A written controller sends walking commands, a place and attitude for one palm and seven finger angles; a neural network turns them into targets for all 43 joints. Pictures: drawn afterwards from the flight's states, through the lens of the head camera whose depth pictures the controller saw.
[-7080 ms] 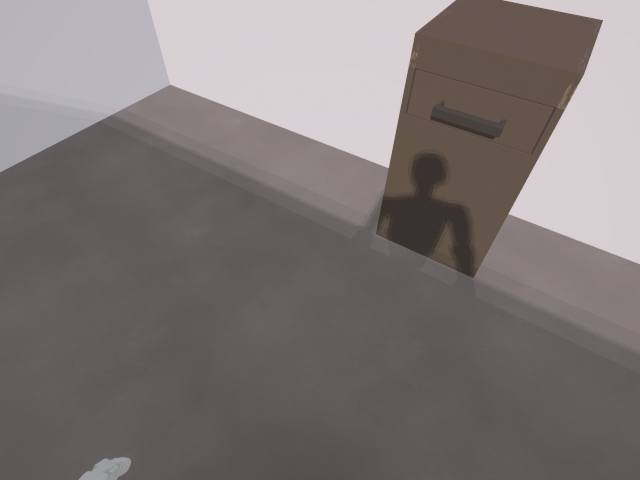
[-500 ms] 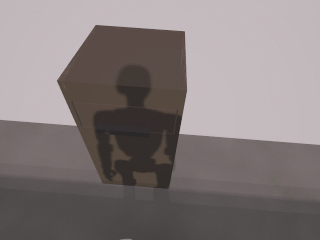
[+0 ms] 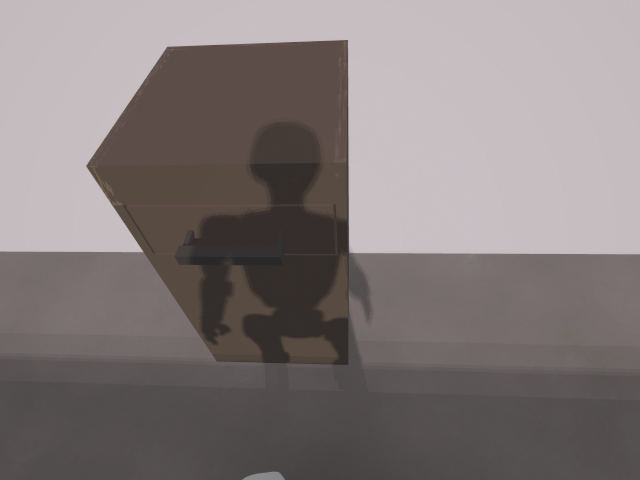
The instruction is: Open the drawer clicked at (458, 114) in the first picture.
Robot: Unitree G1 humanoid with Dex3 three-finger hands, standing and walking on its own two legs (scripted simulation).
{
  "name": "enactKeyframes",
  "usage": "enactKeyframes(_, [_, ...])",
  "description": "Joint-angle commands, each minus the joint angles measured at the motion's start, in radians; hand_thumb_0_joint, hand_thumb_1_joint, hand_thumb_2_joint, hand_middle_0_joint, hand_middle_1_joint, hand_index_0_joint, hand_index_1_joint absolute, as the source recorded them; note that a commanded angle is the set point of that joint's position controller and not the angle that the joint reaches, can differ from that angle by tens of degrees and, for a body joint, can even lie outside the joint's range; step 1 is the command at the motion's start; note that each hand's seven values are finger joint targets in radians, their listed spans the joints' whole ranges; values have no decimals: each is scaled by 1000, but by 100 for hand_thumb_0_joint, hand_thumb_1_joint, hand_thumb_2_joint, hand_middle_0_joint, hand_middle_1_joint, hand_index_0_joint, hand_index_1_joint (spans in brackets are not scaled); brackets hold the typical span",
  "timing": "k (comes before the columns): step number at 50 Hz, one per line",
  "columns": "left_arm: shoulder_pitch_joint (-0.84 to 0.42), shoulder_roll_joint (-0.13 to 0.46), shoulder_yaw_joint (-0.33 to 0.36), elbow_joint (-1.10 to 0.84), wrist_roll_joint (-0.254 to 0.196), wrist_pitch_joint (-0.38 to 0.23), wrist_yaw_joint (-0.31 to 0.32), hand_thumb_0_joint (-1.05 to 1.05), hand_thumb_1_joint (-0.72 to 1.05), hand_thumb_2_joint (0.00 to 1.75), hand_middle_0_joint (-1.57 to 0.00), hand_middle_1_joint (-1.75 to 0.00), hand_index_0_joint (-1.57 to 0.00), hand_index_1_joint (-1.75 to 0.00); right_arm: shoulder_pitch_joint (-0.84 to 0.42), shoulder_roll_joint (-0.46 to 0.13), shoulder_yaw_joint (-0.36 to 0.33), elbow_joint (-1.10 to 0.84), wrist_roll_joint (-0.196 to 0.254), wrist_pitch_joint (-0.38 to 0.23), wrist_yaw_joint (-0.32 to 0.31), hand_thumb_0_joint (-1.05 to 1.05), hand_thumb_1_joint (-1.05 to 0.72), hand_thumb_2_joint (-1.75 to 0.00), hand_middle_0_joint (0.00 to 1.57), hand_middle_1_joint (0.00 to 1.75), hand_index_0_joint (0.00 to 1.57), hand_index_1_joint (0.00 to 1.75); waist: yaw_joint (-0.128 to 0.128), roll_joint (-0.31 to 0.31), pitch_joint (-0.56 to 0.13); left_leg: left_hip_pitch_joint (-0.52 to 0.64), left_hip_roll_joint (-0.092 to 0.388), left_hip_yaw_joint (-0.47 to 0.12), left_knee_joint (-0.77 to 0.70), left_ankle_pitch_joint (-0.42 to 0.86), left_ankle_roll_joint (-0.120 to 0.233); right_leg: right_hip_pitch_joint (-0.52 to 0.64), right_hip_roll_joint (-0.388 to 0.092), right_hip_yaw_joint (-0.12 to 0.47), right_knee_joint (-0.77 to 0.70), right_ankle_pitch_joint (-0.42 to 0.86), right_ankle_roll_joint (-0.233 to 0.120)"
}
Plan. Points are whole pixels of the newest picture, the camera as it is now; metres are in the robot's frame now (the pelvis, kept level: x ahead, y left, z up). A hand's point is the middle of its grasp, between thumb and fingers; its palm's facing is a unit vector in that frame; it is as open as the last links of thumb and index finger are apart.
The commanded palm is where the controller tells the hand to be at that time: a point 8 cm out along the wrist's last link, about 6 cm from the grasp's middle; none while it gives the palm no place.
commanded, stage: come to a stop and stand still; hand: left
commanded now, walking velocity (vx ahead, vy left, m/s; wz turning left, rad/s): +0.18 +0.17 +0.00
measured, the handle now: (232, 245) +0.52 +0.22 -0.09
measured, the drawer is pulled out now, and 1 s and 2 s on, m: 0.00 0.00 0.00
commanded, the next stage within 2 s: look again from close up in 0.94 s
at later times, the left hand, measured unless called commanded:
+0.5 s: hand out of the picture -0.05 +0.22 -0.17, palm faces +0.13 -0.97 -0.19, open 7.4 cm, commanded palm none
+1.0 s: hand out of the picture -0.02 +0.23 -0.17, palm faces +0.06 -0.99 -0.15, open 7.4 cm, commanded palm none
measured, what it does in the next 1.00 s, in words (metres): steps on the spot: left foot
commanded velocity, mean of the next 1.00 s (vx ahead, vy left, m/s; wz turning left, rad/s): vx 0.02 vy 0.04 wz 0.00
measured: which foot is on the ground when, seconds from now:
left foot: up 0.00-0.42, down 0.44-1.00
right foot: down 0.00-1.00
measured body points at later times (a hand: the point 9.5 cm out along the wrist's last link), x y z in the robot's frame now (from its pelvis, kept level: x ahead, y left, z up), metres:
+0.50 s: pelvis -0.01 +0.04 +0.01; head -0.01 +0.06 +0.46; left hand -0.05 +0.27 -0.15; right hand +0.04 -0.19 -0.14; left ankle -0.02 +0.15 -0.73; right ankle -0.01 -0.10 -0.72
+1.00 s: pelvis +0.00 +0.07 +0.02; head +0.01 +0.08 +0.47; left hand -0.02 +0.28 -0.15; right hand -0.01 -0.14 -0.14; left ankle -0.02 +0.15 -0.72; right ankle -0.02 -0.07 -0.72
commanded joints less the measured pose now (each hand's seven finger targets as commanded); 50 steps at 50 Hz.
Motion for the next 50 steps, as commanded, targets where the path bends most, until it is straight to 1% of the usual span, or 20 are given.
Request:
enactKeyframes(1, [27, 139, 16, -46, -2, -20, 2, 0, 90, 90, -20, -30, -20, -30, -3, -30, -2, -69, -4, 6, 20, 0, -90, -90, 20, 30, 20, 30, -3, -276, 61, -79, -12, -117, 252, -90, 9, -127, -298, 397, -526, -247, -103])
enactKeyframes(3, [12, 119, 6, -38, -10, -35, -6, 0, 90, 90, -20, -30, -20, -30, 53, -60, -2, -26, -8, -10, 25, 0, -90, -90, 20, 30, 20, 30, -20, -204, 72, -100, -3, -117, 281, -10, 1, -42, -256, 296, -483, -76, -99])
enactKeyframes(5, [47, 130, 11, -32, -12, -41, -10, 0, 90, 90, -20, -30, -20, -30, 82, -60, -1, -15, -7, -19, 27, 0, -90, -90, 20, 30, 20, 30, -3, -168, 31, -105, -16, -97, 249, 0, -13, 66, -243, 243, -441, 80, -110])
enactKeyframes(9, [133, 145, 21, 3, -12, -44, -7, 0, 90, 90, -20, -30, -20, -30, 65, -60, 4, -29, -4, -25, 18, 0, -90, -90, 20, 30, 20, 30, 37, -155, -20, -142, -21, -91, 199, -42, -31, 238, -288, 235, -377, 375, -147])
enactKeyframes(12, [148, 151, 29, 17, -8, -38, -3, 0, 90, 90, -20, -30, -20, -30, 57, -52, 6, -39, 1, -22, 14, 0, -90, -90, 20, 30, 20, 30, 47, -156, -32, -121, -23, -87, 158, -74, -34, 255, -309, 228, -345, 486, -168])
enactKeyframes(15, [132, 154, 31, 25, -4, -28, -3, 0, 90, 90, -20, -30, -20, -30, 65, -46, 9, -46, 5, -21, 13, 0, -90, -90, 20, 30, 20, 30, 42, -207, -41, -48, -26, -76, 82, -77, -26, 194, -302, 214, -349, 411, -170])
enactKeyframes(18, [66, 147, 29, 25, -5, -17, -8, 0, 90, 90, -20, -30, -20, -30, 155, -36, 11, -18, 5, -28, 11, 0, -90, -90, 20, 30, 20, 30, -9, -227, -45, 145, -39, -44, -105, 28, -14, 44, -245, 165, -339, 186, -120])
enactKeyframes(19, [46, 136, 25, 27, -10, -11, -10, 0, 90, 90, -20, -30, -20, -30, 197, -33, 14, 1, 5, -33, 8, 0, -90, -90, 20, 30, 20, 30, -31, -204, -43, 243, -46, -30, -205, 103, -11, -25, -206, 132, -310, 104, -86])
enactKeyframes(20, [47, 104, 17, 30, -14, -7, -13, 0, 90, 90, -20, -30, -20, -30, 219, -56, 15, 9, 5, -42, 4, 0, -90, -90, 20, 30, 20, 30, -39, -127, -44, 299, -12, -69, -267, 123, -4, -76, -151, 92, -245, 51, -50])
enactKeyframes(21, [69, 58, 8, 26, -16, 0, -16, 0, 90, 90, -20, -30, -20, -30, 232, -117, 4, 3, -2, -50, 0, 0, -90, -90, 20, 30, 20, 30, -34, 73, -47, 285, 128, -254, -350, 96, 42, -130, -67, 28, -120, -16, -8])
enactKeyframes(22, [78, 15, -1, 24, -17, 0, -16, 0, 90, 90, -20, -30, -20, -30, 207, -171, -2, -15, -4, -48, -6, 0, -90, -90, 20, 30, 20, 30, -19, 181, -13, 173, 239, -367, -454, 15, 111, -111, -27, -35, -42, -87, 20])
enactKeyframes(23, [80, 7, -8, 31, -12, -2, -17, 0, 90, 90, -20, -30, -20, -30, 153, -165, 2, -28, -6, -46, -7, 0, -90, -90, 20, 30, 20, 30, -4, 126, 24, 52, 245, -357, -488, -72, 144, -48, -32, -10, 16, -90, 14])
enactKeyframes(24, [78, 2, -12, 47, -8, -1, -21, 0, 90, 90, -20, -30, -20, -30, 111, -135, 12, -24, -6, -51, -9, 0, -90, -90, 20, 30, 20, 30, 6, 100, 41, 13, 196, -315, -502, -98, 131, -16, -35, -8, 36, -57, 12])
enactKeyframes(26, [105, 5, -17, 82, -6, -2, -23, 0, 90, 90, -20, -30, -20, -30, 94, -106, 25, -15, -1, -59, -14, 0, -90, -90, 20, 30, 20, 30, 16, 135, 29, 57, 150, -254, -466, 51, 117, 0, -41, 2, 25, -1, 11])
enactKeyframes(29, [150, 2, -26, 116, -13, -16, -20, 0, 90, 90, -20, -30, -20, -30, 103, -81, 34, 7, 4, -64, -19, 0, -90, -90, 20, 30, 20, 30, 27, 14, -7, 119, 109, -190, -360, 227, 100, 81, -45, 14, -174, 132, 19])
enactKeyframes(31, [155, 29, -28, 131, -14, -27, -14, 0, 90, 90, -20, -30, -20, -30, 128, -62, 38, 18, 10, -68, -18, 0, -90, -90, 20, 30, 20, 30, 11, -62, -17, 135, 59, -154, -307, 286, 61, 123, -78, 72, -253, 276, 2])
enactKeyframes(33, [147, 36, -31, 140, -16, -29, -11, 0, 90, 90, -20, -30, -20, -30, 142, -56, 41, 30, 10, -71, -15, 0, -90, -90, 20, 30, 20, 30, -3, -73, -30, 166, 45, -148, -309, 277, 47, 118, -97, 83, -248, 309, -8])
enactKeyframes(35, [126, 25, -33, 144, -17, -31, -9, 0, 90, 90, -20, -30, -20, -30, 153, -60, 40, 47, 8, -68, -17, 0, -90, -90, 20, 30, 20, 30, -10, -141, -25, 186, 49, -141, -304, 281, 42, 104, -91, 74, -250, 309, -4])
enactKeyframes(40, [123, 17, -36, 148, -18, -24, -5, 0, 90, 90, -20, -30, -20, -30, 165, -56, 48, 72, 6, -74, -18, 0, -90, -90, 20, 30, 20, 30, -8, -45, 1, 183, 54, -146, -344, 264, 41, 101, -83, 60, -254, 246, 6])
enactKeyframes(50, [140, 4, -40, 161, -20, -23, -3, 0, 90, 90, -20, -30, -20, -30, 206, -36, 52, 95, 8, -79, -24, 0, -90, -90, 20, 30, 20, 30, -4, -38, 6, 187, 54, -148, -353, 295, 43, 124, -83, 49, -257, 262, 9])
